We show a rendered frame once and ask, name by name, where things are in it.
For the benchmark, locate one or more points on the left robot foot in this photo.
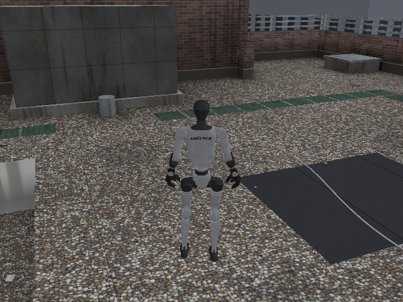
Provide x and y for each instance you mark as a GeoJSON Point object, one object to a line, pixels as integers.
{"type": "Point", "coordinates": [184, 253]}

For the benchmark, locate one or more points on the robot left forearm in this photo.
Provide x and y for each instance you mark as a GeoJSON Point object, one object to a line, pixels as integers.
{"type": "Point", "coordinates": [172, 166]}

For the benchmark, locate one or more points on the robot left hand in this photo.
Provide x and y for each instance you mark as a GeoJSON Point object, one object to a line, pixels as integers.
{"type": "Point", "coordinates": [174, 178]}

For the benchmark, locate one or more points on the left robot thigh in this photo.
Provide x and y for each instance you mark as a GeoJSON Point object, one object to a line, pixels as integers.
{"type": "Point", "coordinates": [186, 192]}

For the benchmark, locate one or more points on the left robot upper arm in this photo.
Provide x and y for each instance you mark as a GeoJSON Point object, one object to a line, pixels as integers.
{"type": "Point", "coordinates": [178, 143]}

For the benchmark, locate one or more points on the right robot upper arm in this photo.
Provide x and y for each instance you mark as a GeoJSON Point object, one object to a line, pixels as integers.
{"type": "Point", "coordinates": [224, 143]}

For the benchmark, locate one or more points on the robot right forearm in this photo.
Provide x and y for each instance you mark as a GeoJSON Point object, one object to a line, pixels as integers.
{"type": "Point", "coordinates": [232, 166]}

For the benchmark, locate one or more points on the robot right hand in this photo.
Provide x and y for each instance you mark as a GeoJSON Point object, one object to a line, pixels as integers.
{"type": "Point", "coordinates": [234, 179]}

